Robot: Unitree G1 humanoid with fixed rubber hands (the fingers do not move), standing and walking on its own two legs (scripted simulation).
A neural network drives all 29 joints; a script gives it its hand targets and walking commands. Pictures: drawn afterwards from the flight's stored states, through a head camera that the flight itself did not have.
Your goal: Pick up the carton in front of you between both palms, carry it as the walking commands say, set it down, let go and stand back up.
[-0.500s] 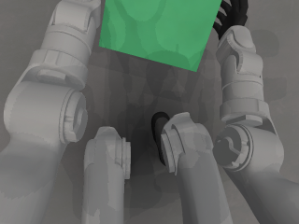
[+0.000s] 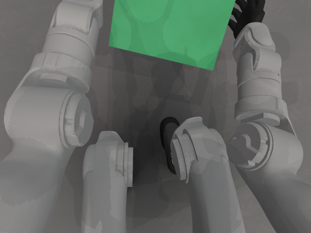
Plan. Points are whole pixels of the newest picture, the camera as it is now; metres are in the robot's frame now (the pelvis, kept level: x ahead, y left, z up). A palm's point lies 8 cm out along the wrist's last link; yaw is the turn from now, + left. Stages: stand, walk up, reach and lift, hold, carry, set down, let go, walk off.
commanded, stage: set down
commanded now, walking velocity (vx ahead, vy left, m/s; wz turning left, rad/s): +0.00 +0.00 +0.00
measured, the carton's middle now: (165, 12) +0.56 -0.09 -0.24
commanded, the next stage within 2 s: let go in 1.78 s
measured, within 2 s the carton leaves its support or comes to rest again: rests again in 0.26 s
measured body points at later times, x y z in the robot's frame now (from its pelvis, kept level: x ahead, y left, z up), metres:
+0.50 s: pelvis +0.01 -0.01 -0.01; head +0.38 +0.02 +0.24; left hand +0.60 +0.07 -0.19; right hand +0.52 -0.23 -0.18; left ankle +0.08 +0.08 -0.35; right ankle +0.14 -0.12 -0.35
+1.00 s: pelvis -0.03 -0.02 +0.01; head +0.33 -0.04 +0.27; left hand +0.61 +0.10 -0.10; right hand +0.50 -0.26 -0.12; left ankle +0.08 +0.07 -0.35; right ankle +0.14 -0.12 -0.35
